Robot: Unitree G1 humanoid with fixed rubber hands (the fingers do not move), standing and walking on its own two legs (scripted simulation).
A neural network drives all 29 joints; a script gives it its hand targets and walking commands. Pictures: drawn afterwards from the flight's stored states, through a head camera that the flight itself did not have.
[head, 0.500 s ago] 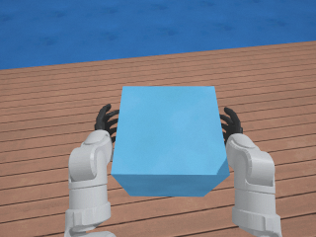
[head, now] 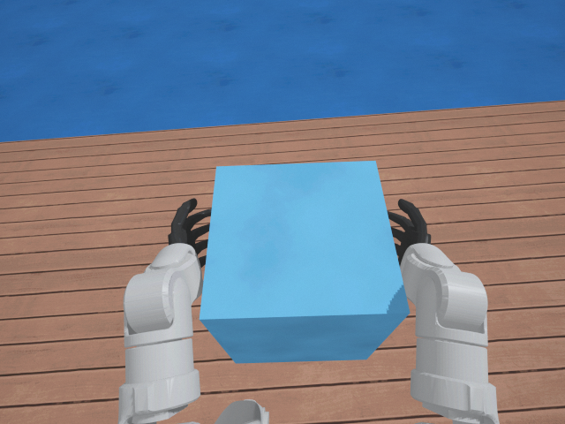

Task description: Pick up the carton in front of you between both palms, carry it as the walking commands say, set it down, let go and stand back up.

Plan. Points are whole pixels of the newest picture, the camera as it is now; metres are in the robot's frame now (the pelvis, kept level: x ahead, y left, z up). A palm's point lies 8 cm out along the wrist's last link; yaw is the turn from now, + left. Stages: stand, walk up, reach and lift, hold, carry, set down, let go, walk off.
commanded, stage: carry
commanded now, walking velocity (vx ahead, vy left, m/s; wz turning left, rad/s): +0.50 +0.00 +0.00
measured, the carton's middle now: (298, 272) +0.32 +0.02 +0.01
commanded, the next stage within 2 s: none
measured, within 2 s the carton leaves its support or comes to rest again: neither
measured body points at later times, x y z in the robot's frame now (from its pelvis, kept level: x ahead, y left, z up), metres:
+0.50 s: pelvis +0.33 +0.03 -0.05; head +0.37 +0.03 +0.40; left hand +0.68 +0.15 +0.02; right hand +0.65 -0.15 +0.02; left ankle +0.33 +0.07 -0.77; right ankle +0.30 -0.09 -0.70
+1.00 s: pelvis +0.66 -0.03 -0.08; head +0.69 -0.04 +0.37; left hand +0.99 +0.13 +0.00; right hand +0.99 -0.17 -0.02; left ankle +0.67 +0.12 -0.74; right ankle +0.67 -0.06 -0.81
